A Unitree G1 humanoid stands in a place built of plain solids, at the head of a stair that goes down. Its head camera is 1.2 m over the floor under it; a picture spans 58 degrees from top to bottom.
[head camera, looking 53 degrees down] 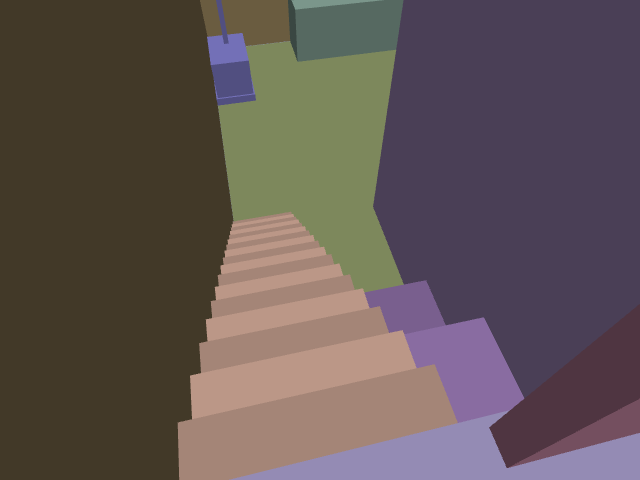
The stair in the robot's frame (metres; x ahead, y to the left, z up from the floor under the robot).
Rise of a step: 0.21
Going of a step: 0.23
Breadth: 0.85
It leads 13 degrees to the left of straight ahead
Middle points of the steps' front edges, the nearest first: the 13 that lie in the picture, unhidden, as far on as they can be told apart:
0.23 -0.02 0.00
0.45 0.03 -0.21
0.67 0.08 -0.41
0.89 0.13 -0.62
1.11 0.18 -0.83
1.34 0.23 -1.04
1.56 0.28 -1.25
1.78 0.33 -1.46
2.00 0.38 -1.67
2.22 0.43 -1.88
2.44 0.48 -2.08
2.67 0.53 -2.29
2.89 0.58 -2.50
